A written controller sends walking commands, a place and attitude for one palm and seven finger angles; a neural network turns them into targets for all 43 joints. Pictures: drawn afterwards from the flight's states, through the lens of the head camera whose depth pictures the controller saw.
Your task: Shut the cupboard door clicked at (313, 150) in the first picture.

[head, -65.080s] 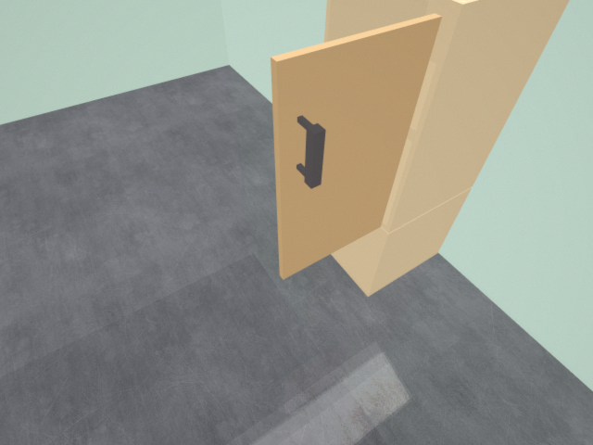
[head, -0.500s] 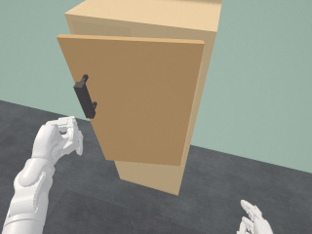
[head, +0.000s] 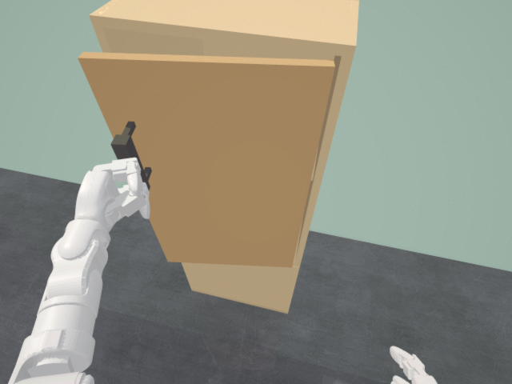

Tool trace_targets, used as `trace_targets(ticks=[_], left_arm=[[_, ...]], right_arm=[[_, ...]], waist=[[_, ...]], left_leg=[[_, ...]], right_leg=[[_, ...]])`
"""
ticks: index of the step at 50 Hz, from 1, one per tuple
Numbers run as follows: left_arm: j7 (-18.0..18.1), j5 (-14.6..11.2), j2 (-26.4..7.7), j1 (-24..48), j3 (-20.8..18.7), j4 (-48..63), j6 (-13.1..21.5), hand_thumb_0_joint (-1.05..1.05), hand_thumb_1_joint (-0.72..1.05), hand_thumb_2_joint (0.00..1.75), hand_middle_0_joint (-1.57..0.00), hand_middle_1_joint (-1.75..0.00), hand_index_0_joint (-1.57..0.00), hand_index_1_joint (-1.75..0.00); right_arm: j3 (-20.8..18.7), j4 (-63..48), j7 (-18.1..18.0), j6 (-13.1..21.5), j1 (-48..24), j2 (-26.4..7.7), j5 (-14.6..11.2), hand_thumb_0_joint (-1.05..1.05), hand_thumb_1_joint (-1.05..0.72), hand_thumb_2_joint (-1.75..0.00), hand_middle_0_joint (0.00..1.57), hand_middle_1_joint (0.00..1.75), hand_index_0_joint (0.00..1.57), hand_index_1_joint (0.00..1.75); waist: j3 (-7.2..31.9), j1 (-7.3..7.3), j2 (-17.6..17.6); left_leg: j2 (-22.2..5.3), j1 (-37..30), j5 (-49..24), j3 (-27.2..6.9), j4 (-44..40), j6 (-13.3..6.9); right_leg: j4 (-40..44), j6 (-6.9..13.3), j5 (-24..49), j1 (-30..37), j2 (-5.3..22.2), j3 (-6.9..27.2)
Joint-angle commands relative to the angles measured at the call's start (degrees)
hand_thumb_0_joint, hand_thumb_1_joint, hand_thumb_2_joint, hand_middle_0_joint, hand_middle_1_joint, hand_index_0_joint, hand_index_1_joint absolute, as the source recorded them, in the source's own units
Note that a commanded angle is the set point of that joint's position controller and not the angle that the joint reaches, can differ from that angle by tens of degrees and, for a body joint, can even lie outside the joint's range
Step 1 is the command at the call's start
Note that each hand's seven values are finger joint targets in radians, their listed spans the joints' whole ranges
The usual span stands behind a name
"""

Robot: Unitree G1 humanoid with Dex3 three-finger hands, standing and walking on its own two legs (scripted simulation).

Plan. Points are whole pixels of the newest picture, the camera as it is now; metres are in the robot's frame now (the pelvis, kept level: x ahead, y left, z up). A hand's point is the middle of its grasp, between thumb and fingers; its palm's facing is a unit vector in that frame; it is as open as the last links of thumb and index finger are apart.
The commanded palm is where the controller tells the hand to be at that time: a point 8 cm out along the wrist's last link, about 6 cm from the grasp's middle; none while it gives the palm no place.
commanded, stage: bring the fist close to the handle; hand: left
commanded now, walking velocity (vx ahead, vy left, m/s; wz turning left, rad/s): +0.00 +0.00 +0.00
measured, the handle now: (136, 159) +0.45 +0.22 +0.10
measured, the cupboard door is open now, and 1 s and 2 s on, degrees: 11 2 0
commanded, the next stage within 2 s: push the door shut along its arc in 0.28 s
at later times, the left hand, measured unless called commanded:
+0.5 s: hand (143, 203) +0.36 +0.19 +0.10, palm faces -0.01 -1.00 -0.03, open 3.1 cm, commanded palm +0.34 +0.24 +0.11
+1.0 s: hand (151, 170) +0.42 +0.19 +0.11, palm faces -0.14 -0.99 -0.02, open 3.1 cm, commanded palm +0.42 +0.23 +0.11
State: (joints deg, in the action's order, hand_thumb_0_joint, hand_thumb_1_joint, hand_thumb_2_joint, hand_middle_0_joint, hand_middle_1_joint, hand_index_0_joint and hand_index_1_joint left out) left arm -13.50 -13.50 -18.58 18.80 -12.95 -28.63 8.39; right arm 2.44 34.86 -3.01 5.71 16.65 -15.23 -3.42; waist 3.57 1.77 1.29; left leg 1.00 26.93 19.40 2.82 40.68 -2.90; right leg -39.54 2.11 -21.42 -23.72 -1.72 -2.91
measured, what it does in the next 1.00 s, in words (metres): stands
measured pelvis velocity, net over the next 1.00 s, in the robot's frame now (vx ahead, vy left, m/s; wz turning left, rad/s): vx -0.01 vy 0.00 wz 0.02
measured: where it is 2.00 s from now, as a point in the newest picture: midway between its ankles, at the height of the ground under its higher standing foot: outside the picture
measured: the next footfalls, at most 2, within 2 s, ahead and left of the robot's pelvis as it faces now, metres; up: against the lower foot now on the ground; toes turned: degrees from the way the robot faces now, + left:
none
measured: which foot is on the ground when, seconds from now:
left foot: down 0.00-1.00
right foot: down 0.00-1.00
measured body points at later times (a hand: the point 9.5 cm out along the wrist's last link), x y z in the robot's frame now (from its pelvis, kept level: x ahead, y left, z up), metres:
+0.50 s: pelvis -0.01 +0.00 +0.00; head +0.01 +0.00 +0.45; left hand +0.35 +0.24 +0.11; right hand +0.14 -0.25 -0.09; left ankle +0.01 +0.08 -0.72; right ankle -0.01 -0.10 -0.72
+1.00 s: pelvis -0.01 +0.00 -0.01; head +0.04 +0.01 +0.44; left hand +0.42 +0.24 +0.11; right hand +0.05 -0.28 -0.12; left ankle +0.01 +0.08 -0.72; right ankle -0.01 -0.10 -0.72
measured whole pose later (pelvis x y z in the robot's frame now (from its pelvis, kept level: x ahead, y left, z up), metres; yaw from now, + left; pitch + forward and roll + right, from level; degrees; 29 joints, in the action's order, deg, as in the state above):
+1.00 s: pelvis -0.01 +0.00 -0.01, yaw +1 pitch +9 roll -1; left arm -23.2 -13.4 -26.0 41.9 -12.9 -57.1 14.7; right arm 1.9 38.2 -3.6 2.8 19.9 -17.5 -3.6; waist 3.3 5.0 1.0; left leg 0.9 34.7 19.3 1.3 44.7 -2.9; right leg -42.8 2.4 -21.4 -30.6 -1.8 -4.6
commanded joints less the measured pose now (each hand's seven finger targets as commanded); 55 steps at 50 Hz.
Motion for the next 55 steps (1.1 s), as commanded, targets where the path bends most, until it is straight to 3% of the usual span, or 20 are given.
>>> trace_targets(ticks=[1, 6, 8, 13, 20, 23, 26, 27, 30, 31, 33, 37, 39, 41, 43, 45, 48, 51, 52, 55], left_arm=[[0.20, -1.12, -10.62, 14.77, -3.55, 13.32, 4.20, 0.00, 0.90, 0.90, -1.30, -1.50, -1.30, -1.50], [1.18, -0.65, -12.95, 16.47, -5.31, 16.41, 5.09, 0.00, 0.90, 0.90, -1.30, -1.50, -1.30, -1.50], [1.17, -0.60, -11.65, 16.06, -4.53, 17.51, 5.38, 0.00, 0.90, 0.90, -1.30, -1.50, -1.30, -1.50], [0.52, -0.95, -7.93, 18.14, -0.49, 15.61, 4.90, 0.00, 0.90, 0.90, -1.30, -1.50, -1.30, -1.50], [1.45, -0.45, -9.42, 17.98, -2.03, 13.46, 4.44, 0.00, 0.90, 0.90, -1.30, -1.50, -1.30, -1.50], [0.58, -0.10, -10.88, 25.36, -1.52, 10.66, 4.83, 0.00, 0.90, 0.90, -1.30, -1.50, -1.30, -1.50], [-0.55, 0.06, -14.73, 30.44, -3.55, 7.20, 5.93, 0.00, 0.90, 0.90, -1.30, -1.50, -1.30, -1.50], [-1.34, -0.25, -12.68, 31.38, -1.84, 6.03, 6.12, 0.00, 0.90, 0.90, -1.30, -1.50, -1.30, -1.50], [-3.61, -0.61, -12.53, 33.05, -1.24, 1.99, 6.72, 0.00, 0.90, 0.90, -1.30, -1.50, -1.30, -1.50], [-4.20, -0.78, -14.16, 32.77, -2.49, -0.50, 6.62, 0.00, 0.90, 0.90, -1.30, -1.50, -1.30, -1.50], [-5.67, -1.06, -15.18, 34.91, -2.98, -4.88, 6.31, 0.00, 0.90, 0.90, -1.30, -1.50, -1.30, -1.50], [-7.57, -1.31, -16.55, 39.45, -3.23, -7.71, 7.34, 0.00, 0.90, 0.90, -1.30, -1.50, -1.30, -1.50], [-8.63, -1.10, -15.38, 43.58, -1.17, -9.86, 7.68, 0.00, 0.90, 0.90, -1.30, -1.50, -1.30, -1.50], [-9.16, -0.85, -18.21, 44.74, -3.06, -11.85, 8.40, 0.00, 0.90, 0.90, -1.30, -1.50, -1.30, -1.50], [-10.09, -0.83, -16.23, 46.03, -1.18, -12.90, 8.91, 0.00, 0.90, 0.90, -1.30, -1.50, -1.30, -1.50], [-10.54, -0.63, -17.45, 48.76, -1.70, -14.73, 9.28, 0.00, 0.90, 0.90, -1.30, -1.50, -1.30, -1.50], [-11.12, -0.55, -14.82, 52.76, 0.95, -16.72, 9.76, 0.00, 0.90, 0.90, -1.30, -1.50, -1.30, -1.50], [-10.64, -0.10, -18.12, 56.03, -1.45, -19.00, 10.44, 0.00, 0.90, 0.90, -1.30, -1.50, -1.30, -1.50], [-10.72, 0.26, -15.99, 57.61, 0.61, -19.12, 10.55, 0.00, 0.90, 0.90, -1.30, -1.50, -1.30, -1.50], [-10.97, 0.93, -18.04, 59.46, -1.02, -20.64, 10.99, 0.00, 0.90, 0.90, -1.30, -1.50, -1.30, -1.50]], right_arm=[[-3.52, -8.56, -0.15, 2.54, -2.40, -8.15, 0.19, 0.00, -0.90, -0.90, 0.20, 0.30, 0.20, 0.30], [-3.70, -8.60, -0.30, 2.07, -2.79, -8.28, 0.34, 0.00, -0.90, -0.90, 0.20, 0.30, 0.20, 0.30], [-3.68, -8.47, -0.27, 2.16, -3.13, -7.76, 0.30, 0.00, -0.90, -0.90, 0.20, 0.30, 0.20, 0.30], [-3.47, -7.83, -0.45, 2.38, -3.47, -7.83, 0.00, 0.00, -0.90, -0.90, 0.20, 0.30, 0.20, 0.30], [-3.31, -7.88, -0.36, 2.26, -3.86, -7.95, 0.20, 0.00, -0.90, -0.90, 0.20, 0.30, 0.20, 0.30], [-2.95, -7.06, -0.76, 1.71, -3.77, -8.16, 0.07, 0.00, -0.90, -0.90, 0.20, 0.30, 0.20, 0.30], [-2.73, -6.44, -1.30, 1.20, -3.44, -8.61, 0.19, 0.00, -0.90, -0.90, 0.20, 0.30, 0.20, 0.30], [-2.53, -6.71, -1.20, 1.35, -3.62, -8.20, 0.11, 0.00, -0.90, -0.90, 0.20, 0.30, 0.20, 0.30], [-2.73, -6.18, -1.12, 1.35, -2.47, -8.52, 0.05, 0.00, -0.90, -0.90, 0.20, 0.30, 0.20, 0.30], [-2.89, -6.00, -1.18, 1.13, -1.65, -8.98, 0.12, 0.00, -0.90, -0.90, 0.20, 0.30, 0.20, 0.30], [-2.80, -5.75, -1.21, 0.62, -1.32, -9.12, -0.10, 0.00, -0.90, -0.90, 0.20, 0.30, 0.20, 0.30], [-3.20, -5.48, -1.22, 0.28, 0.04, -9.67, -0.10, 0.00, -0.90, -0.90, 0.20, 0.30, 0.20, 0.30], [-3.07, -4.81, -1.15, 0.01, 0.86, -9.72, -0.21, 0.00, -0.90, -0.90, 0.20, 0.30, 0.20, 0.30], [-3.40, -4.41, -1.22, -0.21, 2.00, -10.36, -0.03, 0.00, -0.90, -0.90, 0.20, 0.30, 0.20, 0.30], [-3.53, -4.19, -1.13, -0.32, 2.40, -10.23, -0.13, 0.00, -0.90, -0.90, 0.20, 0.30, 0.20, 0.30], [-3.69, -3.21, -1.10, -0.42, 3.47, -10.70, 0.01, 0.00, -0.90, -0.90, 0.20, 0.30, 0.20, 0.30], [-3.78, -2.55, -1.07, -0.36, 4.33, -10.89, 0.07, 0.00, -0.90, -0.90, 0.20, 0.30, 0.20, 0.30], [-3.90, -1.65, -1.11, -0.35, 5.95, -11.64, 0.34, 0.00, -0.90, -0.90, 0.20, 0.30, 0.20, 0.30], [-3.83, -1.45, -0.96, -0.23, 5.77, -11.20, 0.44, 0.00, -0.90, -0.90, 0.20, 0.30, 0.20, 0.30], [-4.12, -0.89, -0.71, -0.29, 7.24, -11.74, 0.67, 0.00, -0.90, -0.90, 0.20, 0.30, 0.20, 0.30]], waist=[[15.41, -1.06, -0.18], [16.37, -1.03, 0.44], [16.57, -0.97, 2.63], [13.33, 0.61, 1.92], [13.93, -0.37, 0.29], [12.19, 1.53, -0.41], [12.47, 1.75, 0.79], [13.21, 1.75, 2.13], [15.45, 1.99, 2.92], [15.78, 2.08, 0.03], [13.63, 2.63, -0.85], [16.34, 2.99, -0.40], [15.45, 4.28, 0.75], [16.83, 4.10, 0.46], [17.81, 4.62, 2.24], [17.67, 5.23, 2.35], [17.73, 6.57, 3.00], [18.83, 6.75, 1.69], [19.59, 7.39, 3.92], [21.70, 7.63, 3.03]], left_leg=[[-1.57, -13.03, -19.29, -5.53, -4.53, 1.08], [-1.34, -12.95, -17.02, -4.88, -5.03, 0.84], [-1.49, -14.47, -18.59, -5.03, -5.05, 1.08], [-1.55, -14.35, -14.24, -5.61, -5.67, 1.06], [-1.38, -13.86, -12.92, -6.10, -6.08, 1.14], [-1.12, -12.40, -10.18, -5.56, -5.68, 0.66], [-0.93, -11.83, -8.51, -5.69, -5.40, 0.57], [-0.73, -12.08, -8.36, -5.62, -5.33, 0.61], [-0.78, -13.21, -10.94, -6.05, -4.52, 0.91], [-0.64, -11.93, -11.32, -5.84, -3.84, 0.54], [-0.57, -8.99, -9.08, -5.46, -3.81, 0.44], [-0.48, -8.88, -10.13, -5.47, -2.73, 0.22], [-0.49, -8.39, -9.55, -5.69, -2.44, 0.24], [-0.44, -7.95, -10.26, -5.76, -1.65, 0.09], [-0.64, -9.18, -9.82, -6.00, -1.56, 0.35], [-0.88, -9.22, -9.67, -6.46, -1.22, 0.47], [-1.08, -10.19, -9.39, -7.08, -0.84, 0.49], [-1.20, -9.35, -9.34, -7.83, -0.50, 0.42], [-1.24, -10.39, -10.03, -7.63, -0.19, 0.50], [-1.51, -10.83, -10.97, -8.15, 0.38, 0.66]], right_leg=[[4.40, -0.32, 19.74, 2.03, 0.42, 1.46], [4.81, -0.40, 18.72, 3.17, 0.46, 2.07], [4.76, -0.28, 19.48, 2.59, 0.42, 1.92], [5.75, -0.42, 15.37, -0.52, 0.21, 1.49], [5.89, -0.17, 14.36, 0.38, 0.42, 1.51], [6.55, -0.54, 12.97, -0.86, 0.65, 2.22], [6.78, -0.28, 11.06, -0.84, 0.79, 2.78], [6.63, -0.28, 11.14, -1.03, 0.85, 2.93], [5.78, -0.04, 13.43, -1.45, 0.73, 2.54], [5.71, -0.21, 14.45, -0.38, 0.72, 2.91], [6.03, -0.51, 13.13, -1.38, 0.94, 3.29], [5.14, -0.53, 14.25, -1.49, 1.01, 3.57], [4.92, -0.54, 13.46, -3.42, 0.89, 3.41], [4.31, -0.46, 13.74, -3.20, 0.84, 3.62], [4.12, -0.41, 12.76, -5.11, 0.71, 3.33], [3.86, -0.32, 12.04, -6.73, 0.53, 3.05], [3.43, -0.32, 10.67, -9.99, 0.24, 2.63], [2.73, -0.12, 9.56, -10.65, 0.11, 2.49], [2.49, -0.24, 10.18, -11.41, 0.13, 2.43], [1.84, -0.28, 10.44, -12.37, 0.00, 2.36]])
